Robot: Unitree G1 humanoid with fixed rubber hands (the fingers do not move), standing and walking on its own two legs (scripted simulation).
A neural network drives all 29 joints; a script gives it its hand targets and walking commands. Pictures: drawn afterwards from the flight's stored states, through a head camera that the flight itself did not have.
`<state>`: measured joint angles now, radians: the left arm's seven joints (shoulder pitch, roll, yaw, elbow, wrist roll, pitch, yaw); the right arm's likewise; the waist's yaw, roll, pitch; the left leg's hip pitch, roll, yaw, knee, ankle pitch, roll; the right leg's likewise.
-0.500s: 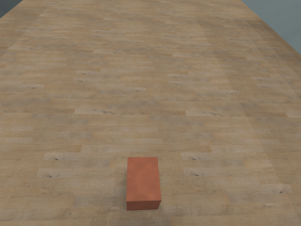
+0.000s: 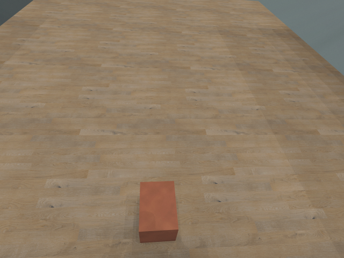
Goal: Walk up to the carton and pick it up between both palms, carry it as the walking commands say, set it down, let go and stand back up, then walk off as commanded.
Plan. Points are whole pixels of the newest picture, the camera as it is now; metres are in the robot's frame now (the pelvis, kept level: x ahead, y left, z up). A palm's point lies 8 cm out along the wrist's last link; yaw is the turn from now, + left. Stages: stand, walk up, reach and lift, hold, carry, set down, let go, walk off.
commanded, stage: walk up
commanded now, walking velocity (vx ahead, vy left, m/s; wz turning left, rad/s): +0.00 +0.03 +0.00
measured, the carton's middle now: (157, 211) +0.52 +0.03 -0.68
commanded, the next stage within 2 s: none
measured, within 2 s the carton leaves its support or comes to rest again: neither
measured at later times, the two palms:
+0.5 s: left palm out of the picture +0.04 +0.28 -0.14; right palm out of the picture +0.12 -0.24 -0.13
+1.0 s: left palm out of the picture +0.06 +0.29 -0.14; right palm out of the picture +0.09 -0.23 -0.11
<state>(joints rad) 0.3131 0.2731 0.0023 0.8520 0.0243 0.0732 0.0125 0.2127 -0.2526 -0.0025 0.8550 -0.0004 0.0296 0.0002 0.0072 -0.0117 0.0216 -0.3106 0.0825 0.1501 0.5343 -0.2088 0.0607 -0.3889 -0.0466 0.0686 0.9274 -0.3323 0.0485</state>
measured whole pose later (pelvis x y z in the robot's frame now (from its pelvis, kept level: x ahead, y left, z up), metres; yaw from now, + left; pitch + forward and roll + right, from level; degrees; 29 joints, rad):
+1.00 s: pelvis +0.00 +0.04 +0.00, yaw +0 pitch -2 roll -2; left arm 0.25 0.27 0.00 0.87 0.03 0.07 0.02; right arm 0.20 -0.26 -0.01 0.89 0.00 0.04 0.00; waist 0.01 -0.01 0.02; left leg -0.31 0.03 0.12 0.56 -0.23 0.08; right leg -0.35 -0.05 0.06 0.84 -0.35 0.06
